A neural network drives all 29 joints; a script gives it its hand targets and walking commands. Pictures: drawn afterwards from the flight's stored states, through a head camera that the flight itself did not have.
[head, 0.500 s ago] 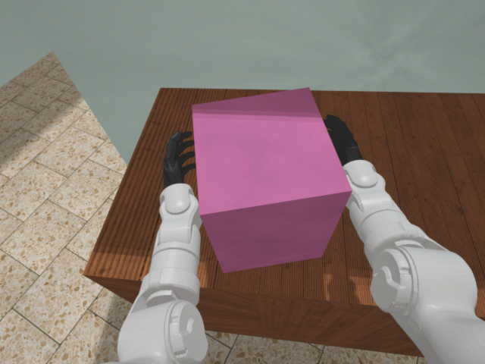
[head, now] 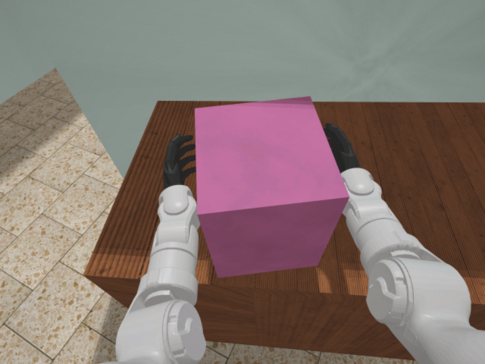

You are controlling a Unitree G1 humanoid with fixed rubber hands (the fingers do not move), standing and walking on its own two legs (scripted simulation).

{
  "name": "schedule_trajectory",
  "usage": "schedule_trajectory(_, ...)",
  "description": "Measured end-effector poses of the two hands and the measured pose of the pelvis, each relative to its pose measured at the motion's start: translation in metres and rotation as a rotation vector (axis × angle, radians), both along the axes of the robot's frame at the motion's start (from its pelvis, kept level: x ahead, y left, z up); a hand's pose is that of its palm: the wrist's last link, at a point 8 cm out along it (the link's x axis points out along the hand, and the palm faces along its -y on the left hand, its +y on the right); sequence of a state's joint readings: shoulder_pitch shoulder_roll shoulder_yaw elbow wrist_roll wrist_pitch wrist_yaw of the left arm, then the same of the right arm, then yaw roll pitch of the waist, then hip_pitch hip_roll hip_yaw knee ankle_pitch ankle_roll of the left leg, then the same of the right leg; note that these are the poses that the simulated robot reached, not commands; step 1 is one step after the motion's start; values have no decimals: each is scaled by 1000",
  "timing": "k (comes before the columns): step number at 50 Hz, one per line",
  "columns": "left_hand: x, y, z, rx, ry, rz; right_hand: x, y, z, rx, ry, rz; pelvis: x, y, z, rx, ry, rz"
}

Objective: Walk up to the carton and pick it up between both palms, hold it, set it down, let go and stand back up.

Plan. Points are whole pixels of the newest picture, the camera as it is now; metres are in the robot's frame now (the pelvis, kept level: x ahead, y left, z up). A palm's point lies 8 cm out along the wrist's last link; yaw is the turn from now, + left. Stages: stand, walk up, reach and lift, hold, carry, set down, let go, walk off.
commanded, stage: reach and lift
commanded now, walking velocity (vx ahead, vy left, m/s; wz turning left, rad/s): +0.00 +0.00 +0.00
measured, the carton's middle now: (260, 193) +0.41 +0.04 +0.03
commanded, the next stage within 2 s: none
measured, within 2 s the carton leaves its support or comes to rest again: neither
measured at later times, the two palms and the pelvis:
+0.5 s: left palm (171, 171) +0.39 +0.18 +0.11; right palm (353, 155) +0.42 -0.11 +0.12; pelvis +0.00 +0.00 +0.00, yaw +0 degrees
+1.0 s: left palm (164, 159) +0.37 +0.18 +0.16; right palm (366, 147) +0.40 -0.11 +0.17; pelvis -0.01 +0.00 +0.00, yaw +0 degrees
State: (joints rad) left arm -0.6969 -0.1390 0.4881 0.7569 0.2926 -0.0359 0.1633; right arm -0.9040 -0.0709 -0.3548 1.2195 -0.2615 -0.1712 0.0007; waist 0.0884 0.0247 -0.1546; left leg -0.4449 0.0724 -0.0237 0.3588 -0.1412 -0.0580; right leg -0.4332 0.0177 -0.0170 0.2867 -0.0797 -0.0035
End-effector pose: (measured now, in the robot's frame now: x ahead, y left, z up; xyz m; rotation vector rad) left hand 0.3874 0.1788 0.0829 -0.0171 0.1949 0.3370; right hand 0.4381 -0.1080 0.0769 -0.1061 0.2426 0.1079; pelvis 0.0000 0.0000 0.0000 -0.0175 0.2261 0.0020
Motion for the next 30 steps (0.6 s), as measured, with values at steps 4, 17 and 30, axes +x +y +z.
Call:
schedule_trajectory(4,0,-1,5,-1,-7,-8,-3,-2,8,3,-6,-11,-1,0,0,0,-6,0)
schedule_trajectory(17,-3,4,15,-39,0,-13,-8,3,25,46,13,-45,0,0,1,0,-37,1)
schedule_trajectory(30,-4,-4,39,-45,-1,-64,-21,-5,56,81,10,-115,0,1,3,-1,-116,3)
